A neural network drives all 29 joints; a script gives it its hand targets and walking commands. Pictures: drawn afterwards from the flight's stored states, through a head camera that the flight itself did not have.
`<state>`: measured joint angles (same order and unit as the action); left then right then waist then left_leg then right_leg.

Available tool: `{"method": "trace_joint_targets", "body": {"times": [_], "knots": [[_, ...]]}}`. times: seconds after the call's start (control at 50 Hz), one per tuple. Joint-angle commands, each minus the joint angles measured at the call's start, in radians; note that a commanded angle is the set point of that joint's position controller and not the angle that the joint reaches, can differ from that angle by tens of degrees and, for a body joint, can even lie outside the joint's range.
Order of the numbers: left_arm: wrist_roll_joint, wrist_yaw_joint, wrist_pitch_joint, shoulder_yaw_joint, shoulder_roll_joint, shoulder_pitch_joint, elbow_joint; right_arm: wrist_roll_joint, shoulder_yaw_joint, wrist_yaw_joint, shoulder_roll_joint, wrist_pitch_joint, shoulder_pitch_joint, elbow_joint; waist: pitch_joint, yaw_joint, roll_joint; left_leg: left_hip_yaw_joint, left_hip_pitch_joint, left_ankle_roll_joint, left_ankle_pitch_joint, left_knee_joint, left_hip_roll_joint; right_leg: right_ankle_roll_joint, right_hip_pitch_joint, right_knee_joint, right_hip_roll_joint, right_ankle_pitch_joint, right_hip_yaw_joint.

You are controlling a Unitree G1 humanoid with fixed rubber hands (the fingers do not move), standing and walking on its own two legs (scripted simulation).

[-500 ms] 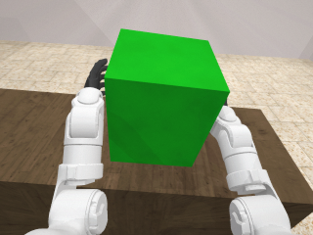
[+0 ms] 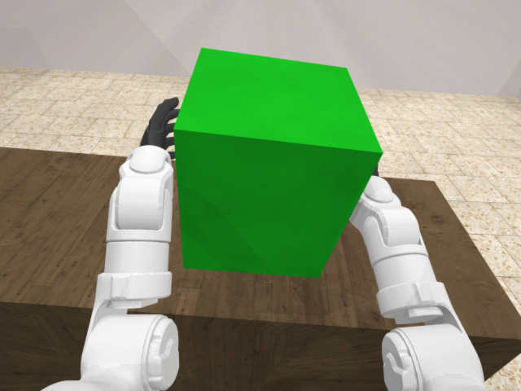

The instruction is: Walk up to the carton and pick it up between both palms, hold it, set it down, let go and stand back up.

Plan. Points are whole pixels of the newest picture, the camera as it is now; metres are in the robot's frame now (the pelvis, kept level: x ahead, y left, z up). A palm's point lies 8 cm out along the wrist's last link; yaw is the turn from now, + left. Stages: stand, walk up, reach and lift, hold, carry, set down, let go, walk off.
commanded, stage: set down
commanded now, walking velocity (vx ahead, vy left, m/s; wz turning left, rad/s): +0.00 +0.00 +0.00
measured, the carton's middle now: (263, 169) +0.37 +0.01 +0.21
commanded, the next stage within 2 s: none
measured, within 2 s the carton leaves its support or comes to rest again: neither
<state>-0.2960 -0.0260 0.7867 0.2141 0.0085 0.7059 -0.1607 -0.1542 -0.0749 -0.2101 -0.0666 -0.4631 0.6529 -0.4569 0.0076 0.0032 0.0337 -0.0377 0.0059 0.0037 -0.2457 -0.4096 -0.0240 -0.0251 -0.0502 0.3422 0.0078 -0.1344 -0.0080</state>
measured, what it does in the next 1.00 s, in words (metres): stands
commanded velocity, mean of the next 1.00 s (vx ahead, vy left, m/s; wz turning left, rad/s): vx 0.00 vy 0.00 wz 0.00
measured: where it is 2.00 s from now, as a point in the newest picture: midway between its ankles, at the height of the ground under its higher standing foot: outside the picture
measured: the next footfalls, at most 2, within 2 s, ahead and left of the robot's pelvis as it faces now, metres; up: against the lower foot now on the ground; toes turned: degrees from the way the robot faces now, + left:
none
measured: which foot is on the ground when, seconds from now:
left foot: down 0.00-1.00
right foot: down 0.00-1.00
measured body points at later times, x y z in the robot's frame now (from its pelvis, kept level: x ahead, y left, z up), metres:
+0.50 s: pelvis +0.01 +0.00 +0.00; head -0.04 +0.02 +0.45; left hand +0.39 +0.16 +0.20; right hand +0.39 -0.14 +0.17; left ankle +0.00 +0.11 -0.74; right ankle +0.05 -0.14 -0.74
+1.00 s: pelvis +0.02 +0.00 +0.00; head -0.01 +0.03 +0.45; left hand +0.40 +0.16 +0.16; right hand +0.40 -0.14 +0.14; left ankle +0.00 +0.11 -0.74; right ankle +0.05 -0.14 -0.74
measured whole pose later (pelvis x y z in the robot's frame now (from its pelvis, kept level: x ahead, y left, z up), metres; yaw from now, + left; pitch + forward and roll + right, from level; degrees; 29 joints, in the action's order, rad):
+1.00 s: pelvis +0.02 +0.00 +0.00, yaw +0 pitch -8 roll -1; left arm -0.31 -0.03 0.43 0.25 0.03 0.59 -0.30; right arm -0.06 -0.09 -0.20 -0.03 -0.06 0.60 -0.66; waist -0.08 0.00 0.05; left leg -0.04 -0.03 0.00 -0.24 -0.36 -0.02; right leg -0.03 -0.03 0.32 0.01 -0.15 -0.01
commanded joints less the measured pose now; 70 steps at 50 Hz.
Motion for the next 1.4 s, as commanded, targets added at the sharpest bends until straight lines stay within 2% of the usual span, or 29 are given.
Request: {"method": "trace_joint_targets", "body": {"times": [0.0, 0.02, 0.08, 0.1, 0.16, 0.22, 0.24, 0.28, 0.3, 0.34, 0.4, 0.48, 0.54, 0.56, 0.62, 0.68, 0.74, 0.8, 0.88, 0.9, 0.94, 0.96, 1.02, 1.12, 1.16, 1.2, 1.28, 1.3, 1.38], "knots": [[0.200, -0.149, -0.087, -0.411, 0.638, 0.648, 0.093, -0.120, 0.328, 0.149, 0.510, 0.148, 0.957, 0.326, 0.355, 0.100, -0.074, 0.035, 0.025, -0.048, 0.300, 0.110, 0.076, 0.031, 0.254, -0.060, -0.096, 0.089, 0.078], [0.197, -0.152, -0.099, -0.392, 0.642, 0.650, 0.063, -0.107, 0.330, 0.149, 0.530, 0.163, 1.011, 0.337, 0.349, 0.085, -0.052, 0.018, 0.031, -0.040, 0.293, 0.112, 0.082, 0.022, 0.246, -0.068, -0.092, 0.087, 0.077], [0.180, -0.162, -0.143, -0.369, 0.615, 0.639, 0.058, -0.055, 0.304, 0.148, 0.528, 0.203, 0.957, 0.341, 0.377, 0.089, -0.045, 0.014, -0.006, -0.046, 0.302, 0.111, 0.083, 0.019, 0.269, -0.071, -0.082, 0.120, 0.084], [0.157, -0.166, -0.158, -0.334, 0.596, 0.603, 0.040, -0.031, 0.294, 0.153, 0.533, 0.234, 0.982, 0.356, 0.384, 0.072, -0.031, 0.012, 0.001, -0.037, 0.277, 0.121, 0.082, 0.014, 0.271, -0.075, -0.076, 0.121, 0.093], [0.114, -0.175, -0.197, -0.281, 0.563, 0.525, -0.048, 0.031, 0.267, 0.161, 0.526, 0.296, 0.941, 0.319, 0.330, 0.065, -0.024, -0.007, 0.015, -0.025, 0.204, 0.142, 0.081, 0.005, 0.268, -0.085, -0.058, 0.081, 0.101], [0.068, -0.202, -0.225, -0.216, 0.515, 0.500, -0.089, 0.083, 0.195, 0.175, 0.503, 0.322, 0.797, 0.146, 0.208, 0.073, 0.003, -0.020, 0.043, -0.014, 0.097, 0.181, 0.077, 0.002, 0.272, -0.099, -0.045, -0.001, 0.103], [0.061, -0.210, -0.226, -0.208, 0.523, 0.471, -0.093, 0.081, 0.215, 0.176, 0.511, 0.335, 0.795, 0.172, 0.218, 0.056, 0.016, -0.025, 0.037, -0.009, 0.113, 0.185, 0.077, 0.002, 0.277, -0.100, -0.044, 0.004, 0.105], [0.051, -0.225, -0.239, -0.208, 0.524, 0.490, -0.105, 0.088, 0.188, 0.182, 0.495, 0.362, 0.774, 0.125, 0.171, 0.076, -0.006, -0.034, 0.048, -0.014, 0.089, 0.194, 0.076, 0.002, 0.276, -0.102, -0.044, -0.025, 0.112], [0.057, -0.223, -0.247, -0.216, 0.534, 0.476, -0.122, 0.094, 0.189, 0.183, 0.494, 0.384, 0.784, 0.129, 0.161, 0.070, -0.015, -0.028, 0.071, -0.014, 0.091, 0.199, 0.072, 0.004, 0.282, -0.098, -0.040, -0.019, 0.114], [0.072, -0.228, -0.272, -0.239, 0.550, 0.491, -0.105, 0.092, 0.188, 0.181, 0.502, 0.419, 0.805, 0.149, 0.201, 0.075, -0.025, -0.030, 0.048, -0.026, 0.140, 0.189, 0.070, 0.007, 0.291, -0.094, -0.051, 0.006, 0.120], [0.107, -0.192, -0.320, -0.308, 0.585, 0.527, -0.069, 0.088, 0.216, 0.181, 0.525, 0.478, 0.859, 0.205, 0.310, 0.075, -0.058, -0.033, -0.014, -0.048, 0.259, 0.144, 0.075, 0.007, 0.280, -0.081, -0.055, 0.076, 0.123], [0.162, -0.146, -0.377, -0.424, 0.643, 0.494, 0.023, 0.056, 0.303, 0.179, 0.535, 0.522, 0.856, 0.265, 0.492, 0.079, -0.074, -0.008, -0.170, -0.082, 0.528, 0.064, 0.063, 0.011, 0.275, -0.072, -0.078, 0.218, 0.130], [0.143, -0.135, -0.395, -0.415, 0.604, 0.449, 0.001, 0.080, 0.284, 0.173, 0.514, 0.515, 0.702, 0.150, 0.433, 0.102, -0.056, -0.010, -0.189, -0.085, 0.544, 0.062, 0.064, 0.005, 0.266, -0.086, -0.081, 0.239, 0.132], [0.157, -0.131, -0.407, -0.438, 0.612, 0.465, 0.027, 0.083, 0.275, 0.172, 0.504, 0.525, 0.702, 0.169, 0.479, 0.112, -0.066, -0.011, -0.211, -0.095, 0.569, 0.052, 0.060, 0.006, 0.269, -0.078, -0.082, 0.260, 0.133], [0.133, -0.133, -0.394, -0.419, 0.593, 0.388, 0.005, 0.061, 0.310, 0.162, 0.508, 0.509, 0.629, 0.135, 0.385, 0.099, -0.049, -0.010, -0.172, -0.087, 0.600, 0.050, 0.066, 0.002, 0.294, -0.081, -0.078, 0.303, 0.125], [0.110, -0.151, -0.387, -0.384, 0.557, 0.352, -0.001, 0.078, 0.300, 0.152, 0.503, 0.498, 0.555, 0.091, 0.345, 0.109, -0.011, -0.025, -0.145, -0.073, 0.541, 0.075, 0.071, -0.007, 0.322, -0.085, -0.069, 0.329, 0.119], [0.104, -0.154, -0.392, -0.380, 0.559, 0.365, -0.049, 0.096, 0.275, 0.154, 0.502, 0.503, 0.588, 0.089, 0.315, 0.111, -0.043, -0.021, -0.116, -0.075, 0.491, 0.082, 0.073, -0.003, 0.295, -0.092, -0.065, 0.273, 0.123], [0.121, -0.148, -0.408, -0.414, 0.579, 0.384, 0.009, 0.090, 0.294, 0.157, 0.510, 0.522, 0.604, 0.137, 0.383, 0.109, -0.048, -0.017, -0.152, -0.086, 0.556, 0.065, 0.072, -0.006, 0.287, -0.082, -0.068, 0.320, 0.129], [0.107, -0.144, -0.429, -0.389, 0.571, 0.410, -0.058, 0.126, 0.258, 0.161, 0.528, 0.527, 0.610, 0.100, 0.322, 0.116, -0.052, -0.028, -0.093, -0.081, 0.444, 0.090, 0.077, -0.006, 0.260, -0.095, -0.064, 0.234, 0.129], [0.125, -0.141, -0.441, -0.413, 0.584, 0.435, -0.033, 0.124, 0.266, 0.164, 0.528, 0.545, 0.647, 0.140, 0.378, 0.110, -0.030, -0.021, -0.107, -0.078, 0.450, 0.089, 0.072, -0.006, 0.275, -0.088, -0.066, 0.247, 0.129], [0.132, -0.132, -0.459, -0.424, 0.586, 0.412, -0.071, 0.131, 0.282, 0.163, 0.536, 0.544, 0.622, 0.127, 0.381, 0.104, -0.037, -0.020, -0.103, -0.080, 0.467, 0.088, 0.070, -0.006, 0.270, -0.085, -0.068, 0.274, 0.126], [0.133, -0.133, -0.469, -0.420, 0.594, 0.459, -0.069, 0.146, 0.249, 0.167, 0.537, 0.547, 0.642, 0.109, 0.381, 0.126, -0.028, -0.024, -0.096, -0.077, 0.428, 0.095, 0.074, -0.010, 0.261, -0.088, -0.066, 0.242, 0.128], [0.116, -0.133, -0.477, -0.411, 0.594, 0.405, -0.109, 0.170, 0.218, 0.172, 0.526, 0.556, 0.587, 0.066, 0.333, 0.124, -0.053, -0.018, -0.097, -0.089, 0.413, 0.101, 0.067, 0.004, 0.225, -0.099, -0.065, 0.200, 0.132], [0.082, -0.154, -0.478, -0.332, 0.568, 0.373, -0.196, 0.202, 0.174, 0.175, 0.512, 0.561, 0.570, 0.035, 0.278, 0.120, -0.008, -0.036, -0.043, -0.063, 0.315, 0.131, 0.071, -0.005, 0.230, -0.108, -0.059, 0.172, 0.127], [0.073, -0.157, -0.497, -0.307, 0.546, 0.431, -0.224, 0.214, 0.131, 0.178, 0.525, 0.556, 0.536, -0.050, 0.234, 0.127, -0.030, -0.041, -0.013, -0.066, 0.275, 0.143, 0.068, -0.005, 0.216, -0.108, -0.054, 0.137, 0.124], [0.121, -0.141, -0.529, -0.382, 0.599, 0.477, -0.145, 0.188, 0.182, 0.183, 0.546, 0.591, 0.604, 0.035, 0.353, 0.112, -0.054, -0.026, -0.071, -0.084, 0.388, 0.110, 0.064, -0.002, 0.214, -0.090, -0.061, 0.197, 0.127], [0.150, -0.102, -0.591, -0.474, 0.684, 0.506, -0.108, 0.187, 0.225, 0.181, 0.600, 0.626, 0.624, 0.065, 0.495, 0.132, -0.057, -0.002, -0.117, -0.106, 0.558, 0.058, 0.062, 0.005, 0.198, -0.074, -0.071, 0.320, 0.127], [0.144, -0.097, -0.604, -0.465, 0.675, 0.538, -0.144, 0.200, 0.204, 0.183, 0.603, 0.627, 0.623, 0.023, 0.484, 0.139, -0.077, -0.001, -0.099, -0.111, 0.521, 0.066, 0.060, 0.009, 0.188, -0.080, -0.067, 0.280, 0.127], [0.085, -0.112, -0.588, -0.362, 0.605, 0.401, -0.250, 0.228, 0.169, 0.178, 0.579, 0.612, 0.517, -0.040, 0.372, 0.120, -0.024, -0.019, -0.078, -0.090, 0.465, 0.084, 0.065, 0.002, 0.226, -0.094, -0.065, 0.287, 0.121]]}}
